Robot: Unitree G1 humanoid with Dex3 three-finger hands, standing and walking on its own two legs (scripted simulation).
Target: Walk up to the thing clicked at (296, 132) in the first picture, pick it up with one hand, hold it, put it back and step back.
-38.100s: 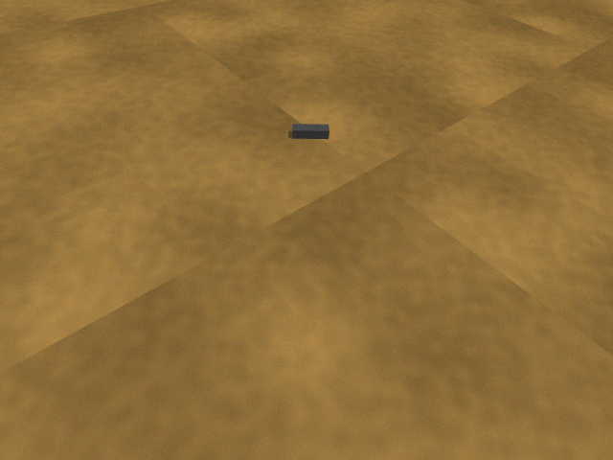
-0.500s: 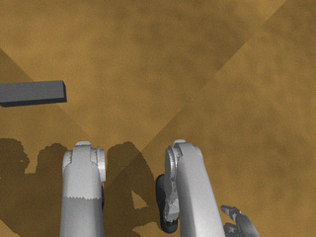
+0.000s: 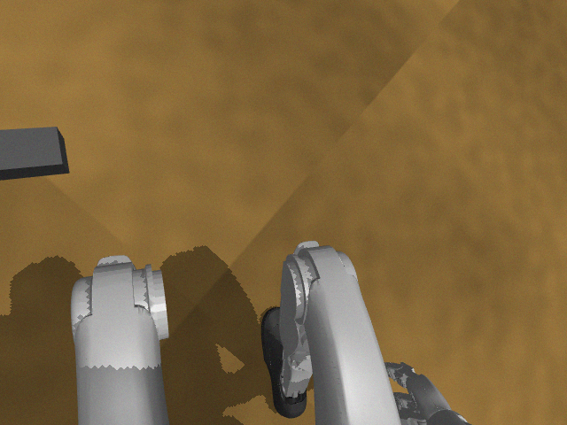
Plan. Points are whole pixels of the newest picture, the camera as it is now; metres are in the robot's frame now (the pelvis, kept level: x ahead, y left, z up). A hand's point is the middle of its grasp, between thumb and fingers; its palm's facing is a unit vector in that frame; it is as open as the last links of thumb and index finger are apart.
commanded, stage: rise first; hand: left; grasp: from above
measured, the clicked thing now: out of the picture +0.49 +0.38 -0.31
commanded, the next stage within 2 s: none
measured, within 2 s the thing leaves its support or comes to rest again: neither
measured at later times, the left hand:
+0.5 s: hand out of the picture +0.42 +0.42 -0.17, palm faces -0.42 -0.14 -0.89, open 14.3 cm
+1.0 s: hand out of the picture +0.43 +0.42 -0.19, palm faces -0.43 -0.14 -0.89, open 14.3 cm
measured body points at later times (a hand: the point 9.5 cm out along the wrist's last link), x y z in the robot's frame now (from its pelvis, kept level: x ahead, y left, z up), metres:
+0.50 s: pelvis +0.01 +0.00 -0.02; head +0.26 +0.11 +0.34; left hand +0.44 +0.43 -0.12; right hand +0.10 -0.28 -0.11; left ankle +0.08 +0.13 -0.30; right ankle +0.10 -0.14 -0.30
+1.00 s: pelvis +0.00 +0.00 -0.02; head +0.26 +0.12 +0.33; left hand +0.45 +0.42 -0.13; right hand +0.09 -0.27 -0.11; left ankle +0.08 +0.13 -0.30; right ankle +0.10 -0.13 -0.30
